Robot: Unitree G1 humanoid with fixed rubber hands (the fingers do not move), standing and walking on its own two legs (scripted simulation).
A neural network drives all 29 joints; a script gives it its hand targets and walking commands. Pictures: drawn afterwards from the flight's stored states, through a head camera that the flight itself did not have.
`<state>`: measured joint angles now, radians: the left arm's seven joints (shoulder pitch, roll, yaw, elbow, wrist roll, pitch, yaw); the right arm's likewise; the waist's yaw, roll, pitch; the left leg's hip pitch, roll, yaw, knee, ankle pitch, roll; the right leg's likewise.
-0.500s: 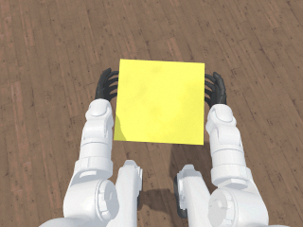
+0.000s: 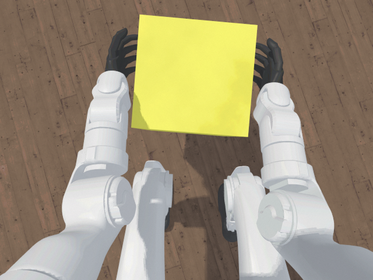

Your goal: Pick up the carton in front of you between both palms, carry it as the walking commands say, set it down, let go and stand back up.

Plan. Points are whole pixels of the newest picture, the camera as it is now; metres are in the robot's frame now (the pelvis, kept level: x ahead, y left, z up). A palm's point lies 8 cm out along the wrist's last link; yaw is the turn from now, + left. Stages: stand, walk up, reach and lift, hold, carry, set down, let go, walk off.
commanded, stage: set down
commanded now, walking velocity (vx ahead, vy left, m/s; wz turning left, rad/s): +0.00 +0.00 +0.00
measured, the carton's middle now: (191, 90) +0.48 +0.04 -0.18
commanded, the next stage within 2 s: none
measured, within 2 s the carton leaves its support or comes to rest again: rests again in 1.02 s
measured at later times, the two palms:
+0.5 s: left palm (134, 78) +0.52 +0.19 -0.24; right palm (248, 89) +0.50 -0.10 -0.23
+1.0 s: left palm (137, 86) +0.51 +0.19 -0.27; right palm (246, 92) +0.51 -0.11 -0.27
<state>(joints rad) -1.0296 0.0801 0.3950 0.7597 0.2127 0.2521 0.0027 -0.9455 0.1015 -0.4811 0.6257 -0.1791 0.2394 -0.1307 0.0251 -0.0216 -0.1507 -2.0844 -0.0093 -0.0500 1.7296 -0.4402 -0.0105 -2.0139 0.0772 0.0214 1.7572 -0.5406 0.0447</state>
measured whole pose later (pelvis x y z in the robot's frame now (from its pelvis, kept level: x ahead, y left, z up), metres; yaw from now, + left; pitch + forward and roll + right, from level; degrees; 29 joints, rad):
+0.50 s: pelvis -0.01 +0.00 -0.09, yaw -1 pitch +44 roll -3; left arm -1.30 0.25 0.23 0.92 0.08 0.22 0.05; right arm -1.18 -0.02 -0.41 0.76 -0.04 0.18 -0.20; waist 0.02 -0.05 0.11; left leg -2.33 -0.02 -0.05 2.04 -0.47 -0.01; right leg -2.25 0.10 0.02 2.07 -0.59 0.07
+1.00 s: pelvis -0.02 +0.00 -0.12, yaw -1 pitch +41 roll -2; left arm -1.36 0.29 0.24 1.06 0.08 0.20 0.02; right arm -1.29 -0.06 -0.44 0.92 -0.07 0.18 -0.17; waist 0.03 -0.07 0.18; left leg -2.36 0.01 -0.05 2.12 -0.47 -0.01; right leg -2.30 0.13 0.03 2.16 -0.57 0.07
